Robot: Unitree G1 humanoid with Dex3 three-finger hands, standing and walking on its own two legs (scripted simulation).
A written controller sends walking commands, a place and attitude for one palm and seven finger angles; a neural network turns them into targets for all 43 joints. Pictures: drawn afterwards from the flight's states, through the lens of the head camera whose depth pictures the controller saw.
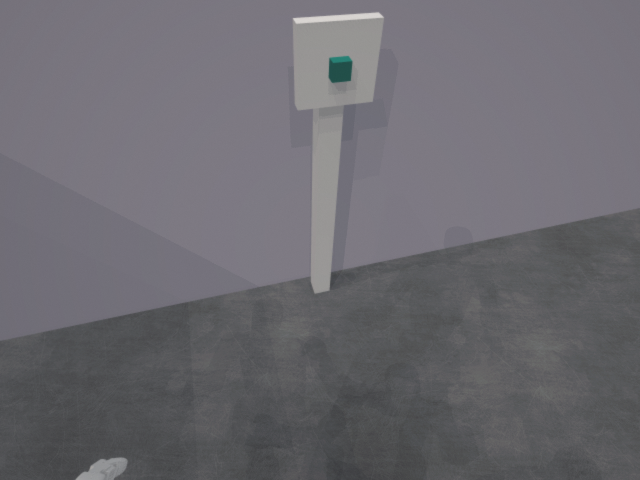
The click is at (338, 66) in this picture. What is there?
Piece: button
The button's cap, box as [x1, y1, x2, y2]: [329, 56, 351, 82]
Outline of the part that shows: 348,56 329,58 329,78 332,82 350,80 351,60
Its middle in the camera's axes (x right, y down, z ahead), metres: +0.04 -0.36 +0.81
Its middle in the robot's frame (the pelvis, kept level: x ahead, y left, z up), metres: +0.86 +0.01 +0.12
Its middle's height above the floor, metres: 0.88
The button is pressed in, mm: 0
